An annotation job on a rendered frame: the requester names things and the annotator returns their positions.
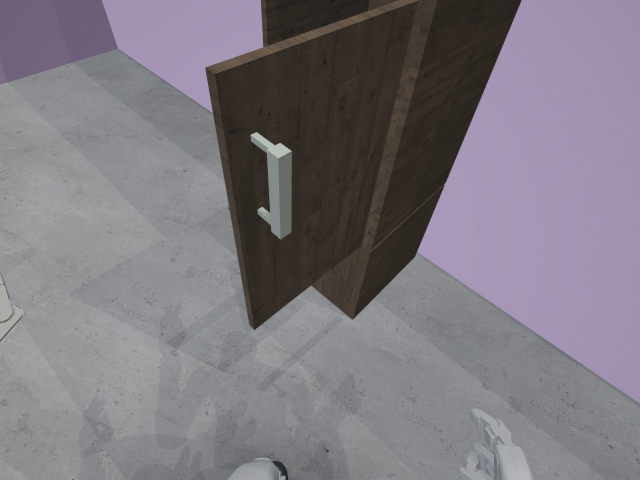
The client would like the cupboard door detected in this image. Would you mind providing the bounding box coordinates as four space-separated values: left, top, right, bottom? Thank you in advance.
205 0 418 330

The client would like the robot left hand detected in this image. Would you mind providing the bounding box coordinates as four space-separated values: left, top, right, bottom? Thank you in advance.
0 272 24 342

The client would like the left robot shin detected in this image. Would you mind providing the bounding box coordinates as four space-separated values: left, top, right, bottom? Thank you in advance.
253 458 279 471

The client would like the handle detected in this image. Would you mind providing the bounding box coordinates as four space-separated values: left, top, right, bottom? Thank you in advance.
251 132 292 240

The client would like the robot right hand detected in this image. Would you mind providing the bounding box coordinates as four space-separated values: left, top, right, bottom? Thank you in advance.
460 408 534 480

